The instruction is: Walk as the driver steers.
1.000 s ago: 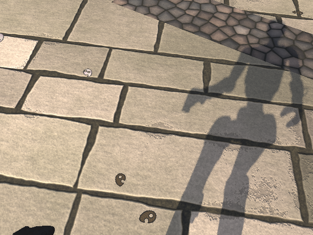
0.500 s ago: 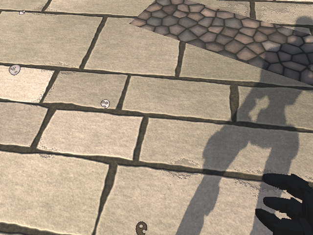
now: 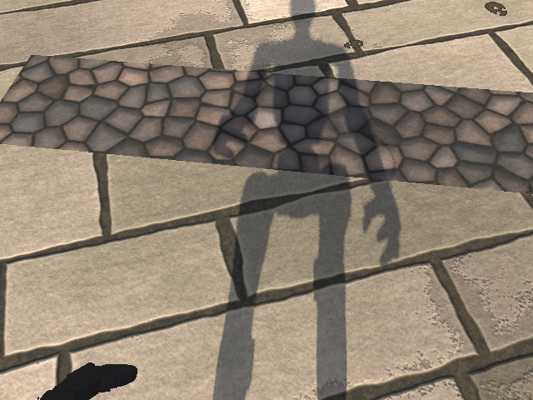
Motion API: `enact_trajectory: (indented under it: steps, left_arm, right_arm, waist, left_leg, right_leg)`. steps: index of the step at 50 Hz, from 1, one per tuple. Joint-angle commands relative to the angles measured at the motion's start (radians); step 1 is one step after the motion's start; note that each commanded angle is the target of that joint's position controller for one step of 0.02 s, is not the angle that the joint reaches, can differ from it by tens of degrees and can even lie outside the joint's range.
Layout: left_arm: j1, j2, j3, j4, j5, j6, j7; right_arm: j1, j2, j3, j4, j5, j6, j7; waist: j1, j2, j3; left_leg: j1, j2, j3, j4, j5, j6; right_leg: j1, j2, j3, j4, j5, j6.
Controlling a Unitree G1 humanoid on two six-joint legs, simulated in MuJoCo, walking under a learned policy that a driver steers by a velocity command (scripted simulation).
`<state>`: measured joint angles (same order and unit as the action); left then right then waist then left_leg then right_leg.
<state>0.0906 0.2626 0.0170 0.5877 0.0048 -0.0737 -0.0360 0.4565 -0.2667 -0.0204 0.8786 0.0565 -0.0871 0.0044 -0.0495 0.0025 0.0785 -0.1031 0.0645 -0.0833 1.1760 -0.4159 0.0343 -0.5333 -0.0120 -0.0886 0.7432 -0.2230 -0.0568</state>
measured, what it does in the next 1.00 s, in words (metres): walks ahead, turning left: left foot, then right foot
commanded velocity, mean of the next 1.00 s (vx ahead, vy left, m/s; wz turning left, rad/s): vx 1.00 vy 0.00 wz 0.42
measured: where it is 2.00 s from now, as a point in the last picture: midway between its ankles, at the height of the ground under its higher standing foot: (161, 160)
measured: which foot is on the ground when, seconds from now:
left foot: up 0.00-0.38, down 0.40-0.90, up 0.92-1.00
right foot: down 0.00-0.40, up 0.42-0.86, down 0.88-1.00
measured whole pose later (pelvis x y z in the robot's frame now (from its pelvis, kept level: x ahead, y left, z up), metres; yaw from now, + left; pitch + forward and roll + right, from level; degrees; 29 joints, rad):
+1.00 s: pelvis +0.88 +0.19 +0.02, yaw +25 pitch -1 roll -2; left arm 0.29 0.30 0.07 0.69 0.00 -0.11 -0.04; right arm 0.26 -0.27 -0.02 0.77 0.00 -0.11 0.01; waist 0.02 0.00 0.07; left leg -0.31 -0.06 -0.10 1.32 -0.33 0.06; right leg -0.34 0.16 0.00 0.51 -0.17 -0.12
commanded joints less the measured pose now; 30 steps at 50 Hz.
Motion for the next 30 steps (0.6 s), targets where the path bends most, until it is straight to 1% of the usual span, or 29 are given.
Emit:
enact_trajectory:
  steps: [1,2,3,4,5,6,7,8,10,11,12,13,14,15,16,17,18,19,20,21,22,23,24,25,26,27,28,29,30]
  left_arm:
    - [0.272,0.158,0.068,0.055,0.014,-0.027,0.007]
    - [0.229,0.118,0.061,0.057,0.030,-0.039,0.006]
    - [0.202,0.075,0.057,0.068,0.024,-0.048,0.002]
    - [0.181,0.056,0.055,0.081,0.011,-0.055,0.001]
    - [0.158,0.053,0.056,0.095,0.002,-0.059,0.001]
    - [0.152,0.054,0.059,0.108,-0.001,-0.063,0.004]
    - [0.147,0.054,0.059,0.115,0.006,-0.063,0.010]
    - [0.143,0.064,0.062,0.118,0.013,-0.065,0.016]
    - [0.148,0.066,0.062,0.123,0.020,-0.065,0.030]
    - [0.157,0.077,0.063,0.123,0.020,-0.062,0.038]
    - [0.182,0.109,0.070,0.130,0.014,-0.061,0.044]
    - [0.205,0.134,0.074,0.136,0.010,-0.057,0.050]
    - [0.207,0.159,0.078,0.139,0.010,-0.049,0.056]
    - [0.210,0.189,0.082,0.138,0.013,-0.040,0.063]
    - [0.216,0.221,0.089,0.139,0.010,-0.027,0.071]
    - [0.201,0.256,0.098,0.131,-0.001,-0.011,0.076]
    - [0.156,0.290,0.108,0.116,-0.012,0.003,0.076]
    - [0.082,0.294,0.109,0.092,-0.017,0.007,0.067]
    - [0.007,0.239,0.094,0.086,-0.031,-0.006,0.048]
    - [0.008,0.010,0.032,0.045,-0.004,-0.047,0.024]
    - [0.184,-0.044,0.001,-0.029,-0.037,-0.089,0.012]
    - [0.093,0.087,0.014,-0.042,-0.047,-0.115,0.007]
    - [0.022,0.125,0.030,-0.061,-0.058,-0.119,0.011]
    - [0.027,0.110,0.027,-0.049,-0.037,-0.111,0.022]
    - [0.035,0.104,0.029,-0.042,-0.012,-0.098,0.029]
    - [0.048,0.120,0.037,-0.034,-0.003,-0.083,0.035]
    - [0.051,0.125,0.041,-0.033,-0.001,-0.072,0.043]
    - [0.040,0.121,0.040,-0.034,0.002,-0.062,0.049]
    - [-0.016,0.100,0.031,-0.051,0.011,-0.055,0.053]
  right_arm:
    - [-0.162,-0.126,-0.030,-0.156,0.000,-0.032,-0.013]
    - [-0.084,-0.105,-0.033,-0.135,-0.001,-0.009,-0.008]
    - [-0.051,-0.085,-0.034,-0.114,0.003,0.016,-0.004]
    - [-0.043,-0.072,-0.037,-0.106,0.007,0.037,-0.001]
    - [-0.063,-0.059,-0.037,-0.105,0.005,0.055,-0.001]
    - [-0.097,-0.047,-0.035,-0.114,-0.001,0.066,0.000]
    - [-0.117,-0.043,-0.035,-0.119,-0.004,0.072,0.000]
    - [-0.154,-0.035,-0.030,-0.137,-0.004,0.070,0.002]
    - [-0.230,-0.050,-0.030,-0.161,-0.011,0.059,0.014]
    - [-0.259,-0.059,-0.030,-0.167,-0.015,0.054,0.021]
    - [-0.299,-0.055,-0.026,-0.184,-0.019,0.048,0.033]
    - [-0.334,-0.055,-0.024,-0.198,-0.020,0.041,0.048]
    - [-0.357,-0.058,-0.024,-0.214,-0.018,0.036,0.062]
    - [-0.357,-0.078,-0.032,-0.226,-0.014,0.032,0.071]
    - [-0.329,-0.101,-0.043,-0.231,-0.004,0.034,0.075]
    - [-0.255,-0.130,-0.059,-0.224,0.006,0.044,0.071]
    - [-0.123,-0.176,-0.081,-0.204,0.011,0.064,0.064]
    - [0.103,-0.252,-0.118,-0.150,0.003,0.088,0.052]
    - [0.295,-0.290,-0.143,-0.097,0.003,0.103,0.030]
    - [0.236,-0.263,-0.121,-0.064,-0.017,0.099,0.032]
    - [0.068,-0.211,-0.083,-0.155,-0.064,0.052,0.041]
    - [0.039,-0.148,-0.079,-0.200,-0.058,0.030,0.047]
    - [0.017,-0.138,-0.077,-0.201,-0.053,0.007,0.054]
    - [-0.056,-0.152,-0.081,-0.216,-0.048,-0.011,0.058]
    - [-0.115,-0.169,-0.084,-0.231,-0.047,-0.020,0.052]
    - [-0.142,-0.164,-0.080,-0.246,-0.049,-0.021,0.041]
    - [-0.149,-0.157,-0.077,-0.245,-0.043,-0.020,0.032]
    - [-0.142,-0.131,-0.069,-0.236,-0.036,-0.020,0.019]
    - [-0.121,-0.110,-0.062,-0.226,-0.031,-0.018,0.005]
  waist:
    - [0.142,-0.025,-0.117]
    - [0.077,-0.079,-0.119]
    - [0.053,-0.084,-0.109]
    - [0.036,-0.088,-0.085]
    - [0.023,-0.076,-0.039]
    - [0.024,-0.068,0.005]
    - [0.021,-0.059,0.036]
    - [0.021,-0.074,0.070]
    - [0.032,-0.046,0.114]
    - [0.040,-0.015,0.120]
    - [0.056,0.009,0.126]
    - [0.068,0.028,0.127]
    - [0.064,0.024,0.127]
    - [0.049,0.005,0.095]
    - [0.022,-0.032,0.044]
    - [-0.028,-0.086,-0.012]
    - [-0.113,-0.140,-0.074]
    - [-0.231,-0.145,-0.168]
    - [-0.325,-0.053,-0.208]
    - [-0.186,0.367,-0.050]
    - [0.019,0.440,-0.238]
    - [-0.040,0.199,-0.233]
    - [0.001,-0.015,-0.118]
    - [0.062,-0.140,-0.071]
    - [0.092,-0.152,-0.042]
    - [0.106,-0.140,-0.028]
    - [0.113,-0.113,-0.015]
    - [0.106,-0.103,0.000]
    - [0.073,-0.094,0.020]
  left_leg:
    - [-0.617,0.064,-0.051,0.196,0.140,0.022]
    - [-0.529,0.104,-0.069,0.183,0.206,0.018]
    - [-0.484,0.124,-0.065,0.171,0.228,0.016]
    - [-0.480,0.135,-0.057,0.154,0.230,0.013]
    - [-0.503,0.143,-0.050,0.140,0.229,0.012]
    - [-0.537,0.145,-0.045,0.121,0.260,0.009]
    - [-0.573,0.136,-0.042,0.099,0.313,0.007]
    - [-0.590,0.131,-0.034,0.035,0.374,0.005]
    - [-0.619,0.098,0.026,-0.090,0.483,0.006]
    - [-0.619,0.078,0.065,-0.152,0.530,0.014]
    - [-0.616,0.070,0.096,-0.233,0.575,0.025]
    - [-0.609,0.055,0.130,-0.301,0.592,0.036]
    - [-0.583,0.032,0.168,-0.369,0.595,0.051]
    - [-0.528,-0.008,0.217,-0.411,0.590,0.069]
    - [-0.457,-0.055,0.268,-0.415,0.569,0.079]
    - [-0.370,-0.097,0.298,-0.397,0.504,0.089]
    - [-0.228,-0.121,0.296,-0.361,0.410,0.113]
    - [0.032,-0.122,0.244,-0.341,0.338,0.152]
    - [0.295,-0.090,0.146,-0.460,0.388,0.203]
    - [0.312,-0.095,-0.030,-0.502,0.453,0.252]
    - [0.421,0.099,-0.654,-0.712,0.020,0.457]
    - [0.369,0.157,-0.817,-0.925,-0.244,0.420]
    - [0.221,0.161,-0.826,-0.998,-0.340,0.365]
    - [0.077,0.147,-0.790,-0.979,-0.289,0.342]
    - [-0.040,0.096,-0.717,-0.955,-0.177,0.334]
    - [-0.114,0.050,-0.623,-0.969,-0.088,0.325]
    - [-0.160,0.022,-0.556,-0.974,-0.013,0.323]
    - [-0.188,0.006,-0.479,-0.972,0.054,0.312]
    - [-0.221,-0.022,-0.396,-0.980,0.136,0.299]
  right_leg:
    - [0.581,-0.301,0.501,-0.464,-0.202,-0.116]
    - [0.477,-0.289,0.416,-0.483,-0.141,-0.109]
    - [0.426,-0.266,0.341,-0.512,-0.085,-0.096]
    - [0.397,-0.255,0.261,-0.547,-0.040,-0.090]
    - [0.362,-0.250,0.190,-0.577,0.007,-0.073]
    - [0.342,-0.235,0.119,-0.595,0.074,-0.055]
    - [0.342,-0.208,0.050,-0.610,0.118,-0.039]
    - [0.322,-0.194,-0.002,-0.628,0.167,-0.035]
    - [0.342,-0.156,-0.098,-0.654,0.231,-0.028]
    - [0.369,-0.143,-0.140,-0.661,0.265,-0.020]
    - [0.405,-0.160,-0.157,-0.665,0.311,-0.009]
    - [0.457,-0.169,-0.175,-0.661,0.398,0.004]
    - [0.499,-0.178,-0.197,-0.639,0.541,0.020]
    - [0.549,-0.181,-0.209,-0.588,0.766,0.038]
    - [0.603,-0.188,-0.213,-0.507,1.012,0.048]
    - [0.643,-0.201,-0.213,-0.401,1.241,0.048]
    - [0.634,-0.225,-0.202,-0.245,1.410,0.036]
    - [0.535,-0.229,-0.169,0.008,1.401,0.013]
    - [0.350,-0.134,-0.159,0.411,1.000,0.023]
    - [0.003,0.120,-0.066,0.876,-0.307,0.054]
    - [-0.286,0.160,0.187,1.034,-0.404,0.039]
    - [-0.297,0.103,0.264,0.938,-0.293,-0.020]
    - [-0.283,0.067,0.254,0.798,-0.200,-0.040]
    - [-0.217,0.022,0.266,0.688,-0.133,-0.027]
    - [-0.152,0.002,0.280,0.624,-0.101,-0.001]
    - [-0.102,-0.016,0.284,0.576,-0.083,0.024]
    - [-0.083,-0.032,0.274,0.501,-0.077,0.049]
    - [-0.078,-0.058,0.255,0.410,-0.066,0.073]
    - [-0.071,-0.068,0.219,0.313,0.001,0.093]
Velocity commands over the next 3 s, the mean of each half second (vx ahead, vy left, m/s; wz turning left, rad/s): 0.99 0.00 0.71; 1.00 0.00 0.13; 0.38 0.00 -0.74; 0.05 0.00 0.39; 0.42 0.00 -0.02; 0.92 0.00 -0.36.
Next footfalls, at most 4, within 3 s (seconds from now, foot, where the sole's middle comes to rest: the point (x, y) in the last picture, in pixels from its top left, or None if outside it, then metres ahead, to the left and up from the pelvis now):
0.40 left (224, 352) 0.55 0.12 -0.74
0.88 right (202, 204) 1.01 0.19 -0.74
1.28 left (128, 138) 1.30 0.44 -0.74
1.66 right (201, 143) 1.26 0.20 -0.74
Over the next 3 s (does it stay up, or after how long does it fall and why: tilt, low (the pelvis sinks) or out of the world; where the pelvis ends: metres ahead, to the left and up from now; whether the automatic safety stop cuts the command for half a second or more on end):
stays up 1.67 0.30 0.03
